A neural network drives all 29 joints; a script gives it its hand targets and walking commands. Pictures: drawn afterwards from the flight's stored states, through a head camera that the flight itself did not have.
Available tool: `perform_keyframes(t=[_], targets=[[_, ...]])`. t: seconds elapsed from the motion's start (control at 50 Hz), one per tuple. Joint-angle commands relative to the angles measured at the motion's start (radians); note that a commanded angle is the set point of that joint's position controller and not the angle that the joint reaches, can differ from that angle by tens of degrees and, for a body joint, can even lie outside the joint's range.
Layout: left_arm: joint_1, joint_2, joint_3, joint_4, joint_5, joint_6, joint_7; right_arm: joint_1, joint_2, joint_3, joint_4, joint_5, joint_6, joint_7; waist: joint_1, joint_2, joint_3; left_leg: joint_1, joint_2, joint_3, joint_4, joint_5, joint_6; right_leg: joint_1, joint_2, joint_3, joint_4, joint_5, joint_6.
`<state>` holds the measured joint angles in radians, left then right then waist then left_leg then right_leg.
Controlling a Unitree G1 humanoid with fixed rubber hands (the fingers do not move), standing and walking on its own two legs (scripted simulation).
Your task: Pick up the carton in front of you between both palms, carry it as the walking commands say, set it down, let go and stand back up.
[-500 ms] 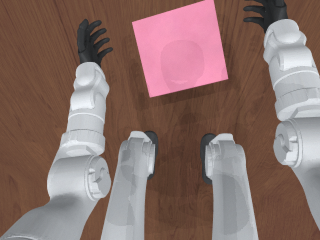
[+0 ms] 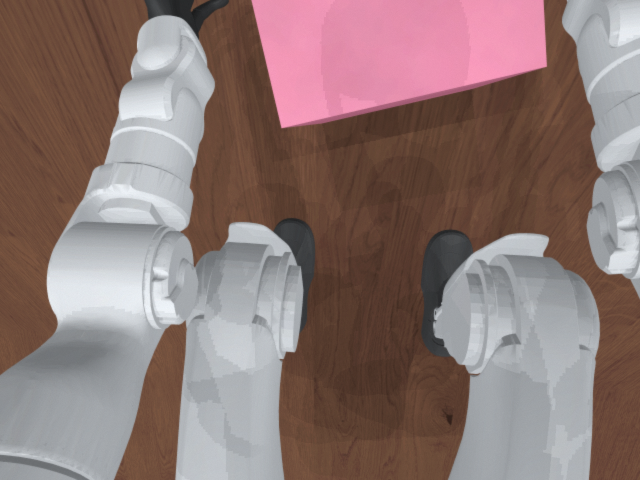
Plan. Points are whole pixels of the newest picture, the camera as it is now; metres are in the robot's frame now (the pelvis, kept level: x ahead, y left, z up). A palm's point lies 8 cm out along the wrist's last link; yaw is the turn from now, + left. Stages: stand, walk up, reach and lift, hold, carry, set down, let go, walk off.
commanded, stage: reach and lift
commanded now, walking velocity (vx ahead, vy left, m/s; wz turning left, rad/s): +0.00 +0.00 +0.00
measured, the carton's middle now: (382, 4) +0.53 -0.02 -0.25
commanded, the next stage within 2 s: none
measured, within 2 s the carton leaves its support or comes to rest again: leaves its support in 0.68 s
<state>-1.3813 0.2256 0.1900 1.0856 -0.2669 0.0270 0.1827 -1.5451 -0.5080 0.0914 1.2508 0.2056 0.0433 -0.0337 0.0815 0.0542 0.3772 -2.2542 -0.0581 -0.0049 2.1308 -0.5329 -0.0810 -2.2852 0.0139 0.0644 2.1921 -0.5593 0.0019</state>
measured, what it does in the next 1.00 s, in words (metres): stands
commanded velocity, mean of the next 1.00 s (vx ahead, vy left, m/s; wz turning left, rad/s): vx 0.00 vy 0.00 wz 0.00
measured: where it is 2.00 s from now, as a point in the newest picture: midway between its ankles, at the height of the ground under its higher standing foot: (363, 305)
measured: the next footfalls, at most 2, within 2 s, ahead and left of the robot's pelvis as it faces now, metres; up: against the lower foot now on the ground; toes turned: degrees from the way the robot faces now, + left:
none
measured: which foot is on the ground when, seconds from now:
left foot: down 0.00-1.00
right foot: down 0.00-1.00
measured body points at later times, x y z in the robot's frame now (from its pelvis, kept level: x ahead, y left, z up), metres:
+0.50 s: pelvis +0.00 +0.00 +0.00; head +0.37 -0.04 +0.25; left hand +0.53 +0.14 -0.18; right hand +0.57 -0.17 -0.19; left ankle +0.13 +0.13 -0.34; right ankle +0.11 -0.12 -0.34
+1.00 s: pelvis +0.00 +0.01 +0.02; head +0.30 -0.05 +0.35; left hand +0.52 +0.12 -0.07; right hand +0.54 -0.18 -0.08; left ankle +0.13 +0.14 -0.34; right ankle +0.11 -0.12 -0.34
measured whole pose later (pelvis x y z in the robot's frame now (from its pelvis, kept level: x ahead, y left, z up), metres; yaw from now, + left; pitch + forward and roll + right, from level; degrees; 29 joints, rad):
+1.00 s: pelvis +0.00 +0.01 +0.02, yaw -3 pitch +40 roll +3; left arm -1.06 -0.02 0.47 0.66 -0.02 0.23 0.19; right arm -1.26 -0.25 -0.11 0.93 0.00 0.28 -0.07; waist 0.04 0.05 0.03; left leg -2.22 -0.10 -0.06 2.08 -0.56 -0.11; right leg -2.26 0.09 0.07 2.10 -0.55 0.04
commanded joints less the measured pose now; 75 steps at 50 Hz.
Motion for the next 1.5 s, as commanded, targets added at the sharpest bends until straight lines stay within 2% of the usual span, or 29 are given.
perform_keyframes(t=[0.0,0.08,0.16,0.24,0.36,0.4,0.44,0.46,0.48,0.5,0.54,0.58,0.62,0.7,0.76,0.82,0.86,0.92,1.0,1.06,1.14,1.22,1.32,1.48], targets=[[-0.142,0.020,-0.024,-0.087,-0.029,-0.031,-0.001,-0.279,-0.111,-0.018,-0.125,-0.007,-0.035,-0.006,-0.036,-0.182,-1.290,0.544,0.005,0.088,-0.103,0.378,-0.009,0.685,-0.029,-0.025,-0.171,0.356,0.004],[-0.086,0.024,-0.019,-0.098,-0.030,-0.040,0.015,-0.244,-0.072,-0.002,-0.153,0.002,-0.035,-0.008,-0.013,-0.208,-1.341,0.543,-0.006,0.094,-0.101,0.405,-0.005,0.736,-0.024,-0.030,-0.163,0.398,0.011],[-0.063,0.029,0.018,-0.062,0.012,-0.039,0.014,-0.208,-0.026,0.002,-0.109,0.000,-0.024,0.000,0.012,-0.202,-1.201,0.460,-0.004,0.096,-0.117,0.328,-0.002,0.641,-0.026,-0.013,-0.185,0.321,0.011],[-0.092,0.015,0.031,-0.072,0.036,-0.043,0.010,-0.213,-0.022,-0.014,-0.081,-0.013,-0.027,-0.001,-0.001,-0.176,-1.156,0.455,-0.002,0.095,-0.122,0.297,-0.004,0.585,-0.023,-0.008,-0.200,0.278,0.005],[-0.192,-0.091,-0.035,-0.082,0.003,-0.043,0.004,-0.285,0.067,0.027,-0.072,-0.003,-0.036,-0.006,-0.033,-0.157,-1.159,0.499,-0.023,0.087,-0.126,0.270,-0.006,0.577,-0.016,-0.012,-0.218,0.235,-0.006],[-0.206,-0.118,-0.028,-0.065,0.015,-0.043,0.008,-0.308,0.085,0.024,-0.066,-0.018,-0.038,-0.009,-0.039,-0.151,-1.160,0.516,-0.032,0.085,-0.128,0.261,-0.007,0.581,-0.012,-0.015,-0.220,0.224,-0.007],[-0.208,-0.151,-0.005,-0.044,0.049,-0.045,0.011,-0.320,0.153,0.038,-0.047,-0.021,-0.033,-0.001,-0.011,-0.154,-1.144,0.522,-0.041,0.092,-0.136,0.248,-0.004,0.581,-0.003,-0.016,-0.223,0.209,-0.007],[-0.283,-0.292,-0.040,-0.083,0.047,-0.043,-0.015,-0.383,0.321,0.079,-0.083,-0.006,-0.030,0.022,-0.005,-0.170,-1.149,0.522,-0.051,0.092,-0.134,0.256,0.006,0.585,0.011,-0.012,-0.224,0.220,-0.010],[-0.343,-0.417,-0.046,-0.074,0.067,-0.034,-0.047,-0.438,0.452,0.099,-0.083,-0.013,-0.024,0.050,-0.006,-0.172,-1.152,0.509,-0.060,0.097,-0.126,0.264,0.008,0.589,0.019,-0.012,-0.220,0.234,-0.010],[-0.422,-0.558,-0.061,-0.094,0.092,-0.017,-0.085,-0.473,0.600,0.121,-0.085,-0.027,-0.013,0.086,-0.012,-0.176,-1.151,0.496,-0.069,0.098,-0.114,0.264,0.009,0.584,0.028,-0.015,-0.213,0.239,-0.010],[-0.510,-0.732,-0.053,-0.119,0.147,0.019,-0.153,-0.468,0.798,0.097,-0.099,-0.066,0.015,0.143,-0.028,-0.169,-1.117,0.464,-0.084,0.109,-0.094,0.243,0.011,0.547,0.045,-0.035,-0.201,0.230,-0.013],[-0.539,-0.838,-0.040,-0.143,0.174,0.047,-0.203,-0.441,0.912,0.057,-0.122,-0.098,0.038,0.184,-0.036,-0.151,-1.092,0.444,-0.093,0.117,-0.084,0.239,0.015,0.516,0.060,-0.047,-0.198,0.229,-0.022],[-0.541,-0.916,-0.050,-0.186,0.174,0.067,-0.232,-0.421,0.985,0.035,-0.157,-0.111,0.052,0.209,-0.044,-0.137,-1.118,0.440,-0.097,0.120,-0.081,0.269,0.019,0.514,0.072,-0.056,-0.190,0.269,-0.028],[-0.523,-1.039,-0.115,-0.260,0.130,0.091,-0.253,-0.424,1.097,0.063,-0.285,-0.083,0.059,0.221,-0.059,-0.138,-1.302,0.497,-0.105,0.124,-0.066,0.390,0.024,0.608,0.084,-0.076,-0.171,0.402,-0.025],[-0.507,-1.118,-0.177,-0.326,0.098,0.116,-0.253,-0.446,1.171,0.125,-0.424,-0.046,0.071,0.211,-0.066,-0.165,-1.510,0.546,-0.111,0.131,-0.068,0.450,0.021,0.748,0.089,-0.092,-0.170,0.498,-0.011],[-0.516,-1.164,-0.254,-0.446,0.087,0.151,-0.253,-0.430,1.250,0.170,-0.557,-0.033,0.106,0.191,-0.062,-0.184,-1.729,0.584,-0.118,0.141,-0.098,0.453,0.012,0.900,0.102,-0.108,-0.188,0.552,0.001],[-0.529,-1.168,-0.309,-0.539,0.092,0.172,-0.248,-0.378,1.305,0.181,-0.603,-0.044,0.141,0.181,-0.060,-0.198,-1.812,0.602,-0.122,0.148,-0.130,0.417,0.010,0.958,0.116,-0.118,-0.215,0.536,0.009],[-0.506,-1.159,-0.332,-0.589,0.133,0.207,-0.249,-0.301,1.367,0.165,-0.598,-0.082,0.193,0.183,-0.037,-0.200,-1.754,0.595,-0.125,0.149,-0.199,0.304,0.019,0.905,0.132,-0.124,-0.285,0.406,0.018],[-0.432,-1.180,-0.228,-0.466,0.241,0.256,-0.268,-0.223,1.415,0.063,-0.452,-0.171,0.245,0.213,-0.001,-0.190,-1.458,0.518,-0.122,0.137,-0.299,0.109,0.038,0.715,0.139,-0.119,-0.396,0.152,0.015],[-0.412,-1.204,-0.159,-0.403,0.302,0.279,-0.287,-0.205,1.424,-0.023,-0.379,-0.230,0.258,0.231,-0.004,-0.174,-1.382,0.528,-0.121,0.125,-0.366,0.063,0.045,0.679,0.141,-0.120,-0.460,0.085,0.007],[-0.395,-1.235,-0.125,-0.376,0.340,0.289,-0.306,-0.191,1.419,-0.106,-0.344,-0.287,0.256,0.239,-0.027,-0.136,-1.398,0.577,-0.126,0.115,-0.434,0.072,0.042,0.707,0.145,-0.123,-0.519,0.100,-0.004],[-0.354,-1.267,-0.133,-0.370,0.350,0.300,-0.324,-0.163,1.435,-0.127,-0.357,-0.313,0.259,0.244,-0.045,-0.105,-1.452,0.636,-0.128,0.114,-0.496,0.090,0.035,0.776,0.146,-0.125,-0.575,0.132,-0.007],[-0.286,-1.323,-0.204,-0.396,0.323,0.311,-0.339,-0.120,1.494,-0.058,-0.432,-0.286,0.268,0.251,-0.051,-0.097,-1.543,0.739,-0.128,0.109,-0.561,0.147,0.031,0.895,0.149,-0.130,-0.634,0.198,0.001],[-0.151,-1.367,-0.329,-0.449,0.267,0.322,-0.351,-0.024,1.573,0.086,-0.563,-0.217,0.279,0.247,-0.044,-0.121,-1.581,0.897,-0.128,0.086,-0.663,0.223,0.030,1.072,0.156,-0.121,-0.733,0.276,0.021]])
